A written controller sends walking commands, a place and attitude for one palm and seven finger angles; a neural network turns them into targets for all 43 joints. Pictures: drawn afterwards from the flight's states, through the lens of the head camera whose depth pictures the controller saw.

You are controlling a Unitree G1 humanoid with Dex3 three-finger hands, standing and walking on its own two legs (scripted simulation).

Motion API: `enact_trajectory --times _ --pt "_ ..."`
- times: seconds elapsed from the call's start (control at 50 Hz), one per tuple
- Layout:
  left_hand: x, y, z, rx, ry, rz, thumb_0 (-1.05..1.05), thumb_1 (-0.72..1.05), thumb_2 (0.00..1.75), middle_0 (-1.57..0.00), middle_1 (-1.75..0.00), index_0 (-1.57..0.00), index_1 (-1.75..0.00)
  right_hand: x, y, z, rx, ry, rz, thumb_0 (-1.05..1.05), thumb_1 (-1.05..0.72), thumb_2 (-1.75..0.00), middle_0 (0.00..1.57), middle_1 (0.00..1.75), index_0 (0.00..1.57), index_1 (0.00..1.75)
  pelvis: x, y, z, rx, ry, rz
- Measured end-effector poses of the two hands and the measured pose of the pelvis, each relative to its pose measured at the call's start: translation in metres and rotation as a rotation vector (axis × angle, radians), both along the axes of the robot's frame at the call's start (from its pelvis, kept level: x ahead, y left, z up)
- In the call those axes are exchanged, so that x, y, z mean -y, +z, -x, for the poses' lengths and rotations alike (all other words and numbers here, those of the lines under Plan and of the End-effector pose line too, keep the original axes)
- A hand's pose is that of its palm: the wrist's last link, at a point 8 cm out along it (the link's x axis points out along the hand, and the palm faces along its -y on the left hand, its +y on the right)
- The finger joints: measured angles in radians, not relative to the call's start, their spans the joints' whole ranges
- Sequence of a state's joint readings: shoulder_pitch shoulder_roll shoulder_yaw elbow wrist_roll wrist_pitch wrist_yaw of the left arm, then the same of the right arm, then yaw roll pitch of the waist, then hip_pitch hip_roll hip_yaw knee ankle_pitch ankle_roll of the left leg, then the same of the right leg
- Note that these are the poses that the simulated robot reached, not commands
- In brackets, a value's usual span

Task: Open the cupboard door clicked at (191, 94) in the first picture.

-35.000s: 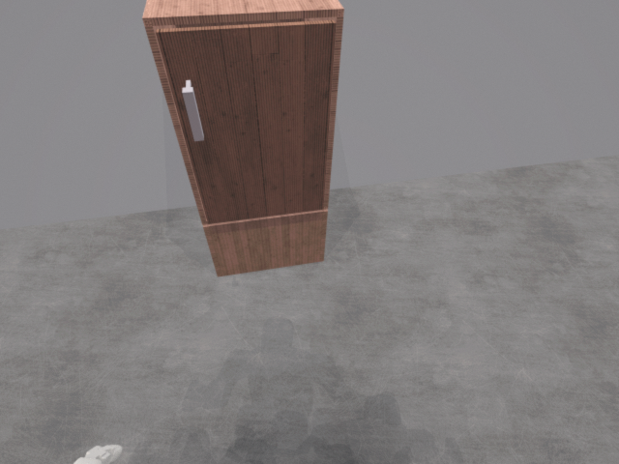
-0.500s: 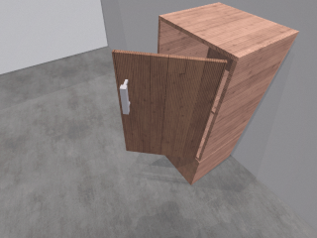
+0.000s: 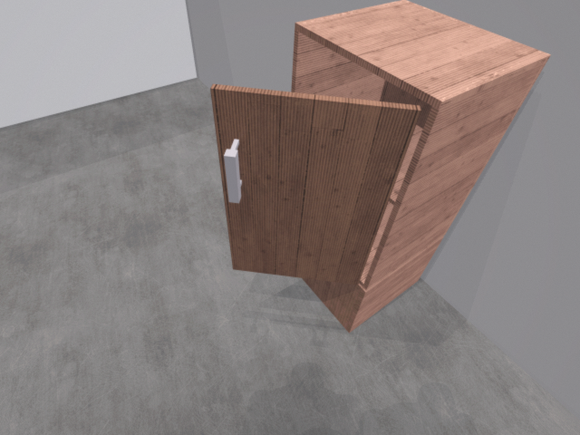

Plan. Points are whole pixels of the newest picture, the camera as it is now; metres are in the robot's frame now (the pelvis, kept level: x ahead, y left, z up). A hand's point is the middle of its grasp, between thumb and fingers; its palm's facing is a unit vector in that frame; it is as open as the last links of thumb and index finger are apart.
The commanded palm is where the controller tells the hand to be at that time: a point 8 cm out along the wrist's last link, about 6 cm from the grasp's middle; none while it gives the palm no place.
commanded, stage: look again from close up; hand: left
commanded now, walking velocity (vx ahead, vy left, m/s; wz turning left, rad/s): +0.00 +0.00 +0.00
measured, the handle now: (235, 171) +0.62 +0.15 -0.02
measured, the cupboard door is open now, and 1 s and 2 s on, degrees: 47 47 47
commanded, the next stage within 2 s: shuffle to correct the standing spot in 0.34 s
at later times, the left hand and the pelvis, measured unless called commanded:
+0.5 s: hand out of the picture -0.01 +0.14 -0.18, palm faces +0.03 -0.99 -0.15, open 7.4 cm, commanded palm none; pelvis +0.00 -0.01 +0.00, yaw +0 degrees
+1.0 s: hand out of the picture +0.08 +0.16 -0.18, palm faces +0.00 -0.99 -0.17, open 7.3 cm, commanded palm none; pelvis +0.08 +0.00 +0.00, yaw -1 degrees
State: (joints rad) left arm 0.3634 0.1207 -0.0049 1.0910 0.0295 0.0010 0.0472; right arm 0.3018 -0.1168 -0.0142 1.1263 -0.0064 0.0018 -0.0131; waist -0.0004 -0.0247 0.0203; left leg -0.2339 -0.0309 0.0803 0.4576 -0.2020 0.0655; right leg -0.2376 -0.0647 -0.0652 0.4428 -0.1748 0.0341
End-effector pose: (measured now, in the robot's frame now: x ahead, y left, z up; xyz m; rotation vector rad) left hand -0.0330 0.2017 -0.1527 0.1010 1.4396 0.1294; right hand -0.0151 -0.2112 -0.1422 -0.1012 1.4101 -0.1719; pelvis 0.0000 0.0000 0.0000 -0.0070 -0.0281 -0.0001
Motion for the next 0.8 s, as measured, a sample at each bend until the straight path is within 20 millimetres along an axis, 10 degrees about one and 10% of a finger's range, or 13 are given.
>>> enact_trajectory --times 0.52,0.8 --pt "0.007 0.002 -0.015 0.028 -0.003 -0.006 0.00 0.91 0.90 -0.20 -0.30 -0.20 -0.30 0.008 0.000 -0.001 -0.006 -0.008 -0.003 0.00 -0.91 -0.90 0.20 0.30 0.20 0.30 0.009 0.001 -0.005 -0.002 -0.005 -0.001" --pt "0.003 -0.008 -0.013 -0.066 0.050 0.028 0.00 0.91 0.90 -0.20 -0.30 -0.20 -0.30 0.005 -0.003 -0.014 -0.053 -0.020 0.029 0.00 -0.91 -0.90 0.20 0.30 0.20 0.30 0.000 -0.008 -0.043 -0.016 -0.017 0.012"
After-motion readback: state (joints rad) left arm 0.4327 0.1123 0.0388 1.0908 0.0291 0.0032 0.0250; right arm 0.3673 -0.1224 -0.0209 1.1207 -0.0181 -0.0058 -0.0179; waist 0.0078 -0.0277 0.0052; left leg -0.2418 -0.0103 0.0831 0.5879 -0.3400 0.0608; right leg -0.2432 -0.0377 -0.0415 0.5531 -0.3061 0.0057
